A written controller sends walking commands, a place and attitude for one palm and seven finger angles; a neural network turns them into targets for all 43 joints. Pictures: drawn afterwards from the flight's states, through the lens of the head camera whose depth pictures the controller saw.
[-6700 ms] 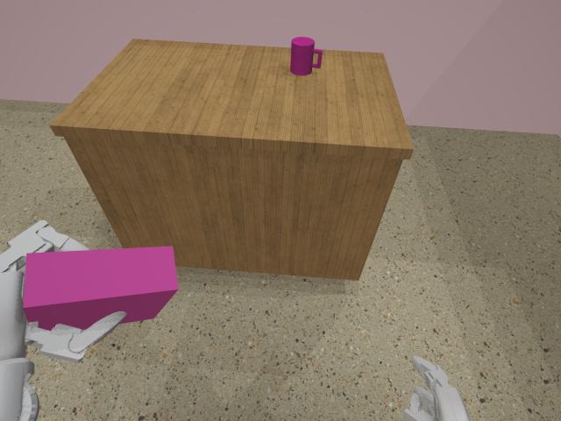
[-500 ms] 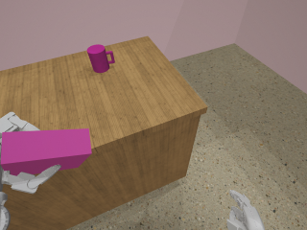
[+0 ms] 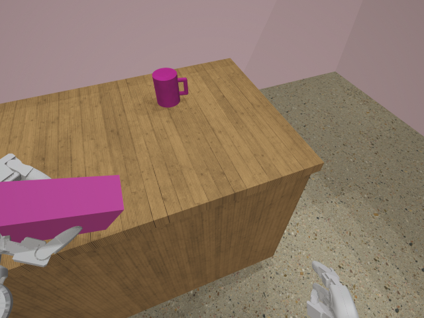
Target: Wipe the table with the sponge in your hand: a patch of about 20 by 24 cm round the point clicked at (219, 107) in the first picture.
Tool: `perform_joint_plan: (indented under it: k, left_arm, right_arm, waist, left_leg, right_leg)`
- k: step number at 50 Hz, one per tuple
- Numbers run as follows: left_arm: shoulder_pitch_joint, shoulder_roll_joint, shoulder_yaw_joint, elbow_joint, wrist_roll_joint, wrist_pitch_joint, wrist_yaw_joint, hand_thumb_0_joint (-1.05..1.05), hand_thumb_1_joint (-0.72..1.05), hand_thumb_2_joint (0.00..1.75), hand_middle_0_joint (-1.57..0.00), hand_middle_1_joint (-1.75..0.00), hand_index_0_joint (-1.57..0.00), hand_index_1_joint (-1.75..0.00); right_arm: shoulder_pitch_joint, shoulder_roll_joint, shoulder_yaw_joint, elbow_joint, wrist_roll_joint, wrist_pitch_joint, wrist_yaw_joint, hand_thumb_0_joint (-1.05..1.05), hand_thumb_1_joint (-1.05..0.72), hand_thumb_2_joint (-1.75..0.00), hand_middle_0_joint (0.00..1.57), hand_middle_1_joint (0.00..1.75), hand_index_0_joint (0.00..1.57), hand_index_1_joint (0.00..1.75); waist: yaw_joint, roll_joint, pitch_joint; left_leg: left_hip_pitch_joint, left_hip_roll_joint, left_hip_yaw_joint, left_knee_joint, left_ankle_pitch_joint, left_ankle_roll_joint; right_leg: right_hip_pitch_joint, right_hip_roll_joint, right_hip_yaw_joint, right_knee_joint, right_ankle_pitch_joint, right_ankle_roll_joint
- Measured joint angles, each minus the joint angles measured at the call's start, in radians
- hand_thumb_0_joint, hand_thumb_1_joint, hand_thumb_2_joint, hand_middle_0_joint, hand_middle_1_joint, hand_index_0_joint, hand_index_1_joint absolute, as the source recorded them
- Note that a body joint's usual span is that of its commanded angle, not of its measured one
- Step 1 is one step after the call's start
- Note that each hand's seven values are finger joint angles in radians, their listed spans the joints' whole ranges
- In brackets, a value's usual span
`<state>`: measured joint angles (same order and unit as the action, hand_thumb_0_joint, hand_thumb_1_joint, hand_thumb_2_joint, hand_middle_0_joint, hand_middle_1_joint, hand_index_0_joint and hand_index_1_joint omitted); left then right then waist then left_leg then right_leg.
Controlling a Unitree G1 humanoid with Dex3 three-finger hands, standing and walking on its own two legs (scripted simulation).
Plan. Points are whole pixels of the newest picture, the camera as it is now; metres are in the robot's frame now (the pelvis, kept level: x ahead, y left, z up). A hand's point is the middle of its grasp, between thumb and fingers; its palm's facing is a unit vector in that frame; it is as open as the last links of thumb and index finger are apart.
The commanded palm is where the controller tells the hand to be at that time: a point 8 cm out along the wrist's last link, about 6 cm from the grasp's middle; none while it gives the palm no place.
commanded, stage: shuffle to correct the standing spot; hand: left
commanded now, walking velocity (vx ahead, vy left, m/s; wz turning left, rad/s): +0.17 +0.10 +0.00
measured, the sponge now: (81, 208) +0.23 +0.20 +0.16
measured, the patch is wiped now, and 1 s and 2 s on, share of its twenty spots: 0.00 0.00 0.00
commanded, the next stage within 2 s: come to a stop and stand still in 0.10 s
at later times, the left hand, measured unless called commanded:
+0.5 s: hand (32, 172) +0.28 +0.29 +0.18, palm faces +0.37 -0.84 -0.40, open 9.5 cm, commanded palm +0.23 +0.32 +0.19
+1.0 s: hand (1, 141) +0.29 +0.30 +0.23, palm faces +0.49 -0.77 -0.40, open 9.5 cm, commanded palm +0.21 +0.30 +0.19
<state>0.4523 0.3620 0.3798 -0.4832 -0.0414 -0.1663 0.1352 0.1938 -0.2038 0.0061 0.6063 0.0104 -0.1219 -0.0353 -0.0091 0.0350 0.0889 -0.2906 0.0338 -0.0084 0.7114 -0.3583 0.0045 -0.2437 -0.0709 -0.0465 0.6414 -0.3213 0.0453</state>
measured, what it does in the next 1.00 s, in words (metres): steps on the spot: right foot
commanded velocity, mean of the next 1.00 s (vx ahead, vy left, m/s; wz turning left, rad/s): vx -0.01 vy -0.03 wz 0.00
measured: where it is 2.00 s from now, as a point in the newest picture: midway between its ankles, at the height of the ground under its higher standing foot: outside the picture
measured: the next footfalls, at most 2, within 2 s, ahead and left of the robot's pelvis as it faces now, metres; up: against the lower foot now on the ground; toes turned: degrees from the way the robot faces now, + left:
right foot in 0.32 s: +0.11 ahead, -0.04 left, +0.00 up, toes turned +0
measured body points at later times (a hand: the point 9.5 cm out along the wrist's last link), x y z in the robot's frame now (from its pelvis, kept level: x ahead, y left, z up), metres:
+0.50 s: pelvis +0.06 +0.05 +0.01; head +0.08 +0.04 +0.46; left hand +0.25 +0.33 +0.20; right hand +0.23 -0.19 -0.07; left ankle +0.05 +0.14 -0.72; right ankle +0.09 -0.04 -0.72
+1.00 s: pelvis +0.04 +0.02 +0.02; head +0.06 +0.03 +0.46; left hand +0.25 +0.34 +0.25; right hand +0.21 -0.19 -0.06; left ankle +0.05 +0.14 -0.72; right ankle +0.09 -0.04 -0.72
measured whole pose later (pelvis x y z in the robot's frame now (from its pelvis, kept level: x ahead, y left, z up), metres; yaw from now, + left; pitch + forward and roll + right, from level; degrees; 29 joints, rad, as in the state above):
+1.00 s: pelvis +0.04 +0.02 +0.02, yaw -1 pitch +1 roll +0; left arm 0.25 0.51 0.48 -0.36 -0.08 -0.22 0.13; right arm 0.25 -0.24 0.08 0.56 0.02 -0.15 0.01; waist 0.03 -0.02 0.01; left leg -0.26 0.00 0.01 0.51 -0.26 0.01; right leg -0.30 0.06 -0.10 0.44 -0.16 -0.09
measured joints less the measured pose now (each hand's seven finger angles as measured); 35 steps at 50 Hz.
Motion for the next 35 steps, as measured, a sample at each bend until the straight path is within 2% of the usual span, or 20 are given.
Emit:
perform_joint_plan:
  k: [3,5,7,9,11,13,15,16,17,19,20,22,26,30,35]
  left_arm:
    - [0.012,-0.013,-0.012,-0.039,-0.004,-0.005,-0.003,-0.01,-0.43,1.01,-0.8,-1.37,-0.8,-1.37]
    - [-0.002,-0.01,-0.008,-0.031,-0.007,-0.004,-0.007,-0.01,-0.43,1.01,-0.8,-1.37,-0.8,-1.37]
    - [-0.021,-0.005,-0.004,-0.005,-0.001,0.013,-0.007,-0.01,-0.43,1.01,-0.8,-1.37,-0.8,-1.37]
    - [-0.033,-0.002,-0.004,0.011,0.008,0.029,-0.002,-0.01,-0.43,1.01,-0.8,-1.37,-0.8,-1.37]
    - [-0.03,-0.001,-0.01,0.007,0.011,0.039,0.002,-0.01,-0.43,1.01,-0.8,-1.38,-0.8,-1.37]
    - [-0.015,0.004,-0.017,-0.01,0.007,0.037,0.002,-0.01,-0.43,1.01,-0.8,-1.38,-0.8,-1.37]
    - [0.003,0.021,-0.018,-0.026,0.002,0.028,0.0,-0.01,-0.43,1.01,-0.8,-1.38,-0.8,-1.37]
    - [0.006,0.029,-0.017,-0.029,0.001,0.021,-0.003,-0.01,-0.43,1.01,-0.8,-1.38,-0.8,-1.37]
    - [0.003,0.027,-0.021,-0.025,0.001,0.015,-0.007,-0.01,-0.43,1.01,-0.8,-1.38,-0.8,-1.37]
    - [0.004,0.023,-0.021,-0.018,-0.011,0.012,-0.014,-0.01,-0.43,1.01,-0.8,-1.38,-0.8,-1.37]
    - [0.01,0.017,-0.018,-0.019,-0.018,0.013,-0.015,-0.01,-0.43,1.01,-0.8,-1.38,-0.8,-1.37]
    - [0.029,0.005,-0.01,-0.025,-0.026,0.018,-0.01,-0.01,-0.43,1.01,-0.8,-1.38,-0.8,-1.37]
    - [0.033,-0.017,-0.022,-0.015,-0.025,0.039,0.004,-0.01,-0.43,1.01,-0.8,-1.38,-0.8,-1.37]
    - [0.01,-0.013,-0.036,-0.016,-0.015,0.065,0.008,-0.01,-0.43,1.01,-0.8,-1.38,-0.8,-1.37]
    - [0.005,-0.005,-0.044,-0.048,-0.018,0.071,0.008,-0.01,-0.43,1.01,-0.8,-1.38,-0.8,-1.37]
  right_arm:
    - [-0.002,-0.002,0.01,0.013,-0.003,0.007,0.013,0.01,-0.9,-0.9,0.2,0.3,0.2,0.3]
    - [-0.014,0.01,0.013,0.019,-0.003,0.017,0.012,0.01,-0.9,-0.9,0.21,0.3,0.2,0.3]
    - [-0.021,0.027,0.014,0.021,-0.009,0.016,0.011,0.02,-0.9,-0.9,0.21,0.3,0.2,0.3]
    - [-0.022,0.041,0.017,0.019,-0.012,0.006,0.014,0.02,-0.9,-0.9,0.21,0.3,0.2,0.3]
    - [-0.018,0.046,0.024,0.011,-0.012,-0.005,0.017,0.02,-0.9,-0.9,0.21,0.3,0.21,0.3]
    - [-0.013,0.041,0.032,0.001,-0.016,-0.015,0.015,0.02,-0.9,-0.9,0.21,0.3,0.21,0.3]
    - [-0.009,0.032,0.037,-0.012,-0.019,-0.017,0.011,0.01,-0.9,-0.9,0.21,0.3,0.21,0.3]
    - [-0.011,0.025,0.038,-0.016,-0.02,-0.014,0.008,0.01,-0.9,-0.9,0.21,0.3,0.21,0.3]
    - [-0.018,0.012,0.035,-0.013,-0.022,-0.007,0.006,0.01,-0.9,-0.9,0.21,0.3,0.21,0.3]
    - [-0.032,-0.002,0.022,-0.001,-0.014,0.008,0.01,0.01,-0.9,-0.9,0.21,0.3,0.21,0.3]
    - [-0.037,-0.006,0.016,0.003,-0.009,0.015,0.014,0.01,-0.9,-0.9,0.21,0.3,0.21,0.3]
    - [-0.04,-0.015,0.013,0.005,-0.005,0.024,0.012,0.01,-0.9,-0.9,0.21,0.3,0.21,0.3]
    - [-0.037,-0.025,0.005,0.012,-0.007,0.033,-0.017,0.01,-0.9,-0.9,0.2,0.3,0.2,0.3]
    - [-0.038,-0.017,0.003,-0.007,-0.015,0.035,-0.031,0.02,-0.9,-0.9,0.2,0.3,0.2,0.3]
    - [-0.058,0.003,0.01,-0.027,-0.019,0.033,-0.028,0.01,-0.9,-0.9,0.2,0.3,0.2,0.3]
  waist:
    - [0.014,-0.01,-0.002]
    - [0.031,-0.038,0.009]
    - [0.037,-0.048,0.014]
    - [0.029,-0.051,0.012]
    - [0.02,-0.048,0.007]
    - [0.012,-0.043,0.002]
    - [0.003,-0.04,-0.001]
    - [-0.001,-0.032,0.0]
    - [-0.006,-0.006,0.006]
    - [-0.005,0.017,0.006]
    - [-0.001,0.015,0.004]
    - [0.005,0.008,-0.001]
    - [0.016,-0.012,-0.007]
    - [0.029,-0.039,-0.005]
    - [0.025,-0.036,0.001]
  left_leg:
    - [0.012,-0.024,0.031,-0.022,0.016,0.017]
    - [0.027,-0.043,0.059,-0.021,0.007,0.032]
    - [0.052,-0.053,0.076,-0.054,0.011,0.044]
    - [0.077,-0.061,0.077,-0.108,0.034,0.051]
    - [0.099,-0.067,0.076,-0.159,0.055,0.056]
    - [0.114,-0.074,0.076,-0.191,0.065,0.057]
    - [0.116,-0.086,0.073,-0.189,0.056,0.055]
    - [0.109,-0.088,0.068,-0.168,0.042,0.054]
    - [0.101,-0.075,0.056,-0.138,0.026,0.05]
    - [0.069,-0.062,0.041,-0.07,0.028,0.021]
    - [0.059,-0.061,0.039,-0.051,0.023,0.007]
    - [0.068,-0.05,0.031,-0.106,0.045,-0.005]
    - [0.129,-0.061,0.041,-0.209,0.058,0.04]
    - [0.153,-0.076,0.05,-0.276,0.099,0.038]
    - [0.14,-0.067,0.042,-0.286,0.111,0.033]
  right_leg:
    - [0.002,-0.014,0.011,0.012,-0.017,0.01]
    - [-0.029,-0.025,0.041,0.098,-0.061,-0.011]
    - [-0.083,-0.006,0.052,0.242,-0.131,-0.024]
    - [-0.123,0.013,0.026,0.307,-0.138,-0.033]
    - [-0.133,0.028,-0.012,0.255,-0.111,-0.037]
    - [-0.111,0.044,-0.048,0.126,-0.062,-0.043]
    - [-0.054,0.061,-0.071,-0.051,0.039,-0.051]
    - [-0.029,0.07,-0.074,-0.113,0.118,-0.07]
    - [-0.017,0.084,-0.086,-0.127,0.14,-0.092]
    - [-0.01,0.096,-0.093,-0.132,0.122,-0.115]
    - [-0.008,0.097,-0.087,-0.134,0.113,-0.118]
    - [-0.004,0.1,-0.072,-0.142,0.107,-0.113]
    - [0.024,0.094,-0.052,-0.177,0.118,-0.094]
    - [0.028,0.08,-0.041,-0.203,0.133,-0.085]
    - [0.033,0.091,-0.05,-0.246,0.162,-0.093]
